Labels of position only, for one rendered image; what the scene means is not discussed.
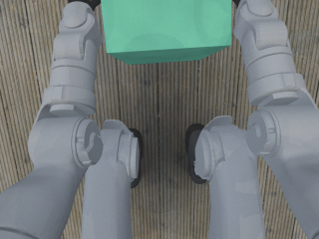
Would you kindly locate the robot left thigh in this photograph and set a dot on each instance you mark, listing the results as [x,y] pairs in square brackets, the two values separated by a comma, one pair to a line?
[107,190]

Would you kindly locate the robot left forearm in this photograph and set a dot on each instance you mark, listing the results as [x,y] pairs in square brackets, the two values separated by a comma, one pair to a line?
[73,67]

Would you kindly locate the robot left upper arm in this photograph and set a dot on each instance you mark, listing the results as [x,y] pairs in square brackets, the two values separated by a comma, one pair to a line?
[39,205]

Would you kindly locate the robot right upper arm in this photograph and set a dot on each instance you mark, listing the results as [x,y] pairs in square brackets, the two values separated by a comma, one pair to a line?
[287,137]

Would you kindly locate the robot right forearm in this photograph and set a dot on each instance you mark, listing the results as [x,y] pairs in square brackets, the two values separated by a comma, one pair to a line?
[267,56]

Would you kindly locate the robot left hand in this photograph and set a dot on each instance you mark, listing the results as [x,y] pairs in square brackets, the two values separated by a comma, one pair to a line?
[93,3]

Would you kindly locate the left robot foot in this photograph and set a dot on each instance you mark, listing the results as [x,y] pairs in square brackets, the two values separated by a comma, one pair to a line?
[141,153]

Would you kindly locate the carton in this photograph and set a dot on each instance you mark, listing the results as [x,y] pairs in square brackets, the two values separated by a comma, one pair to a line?
[165,31]

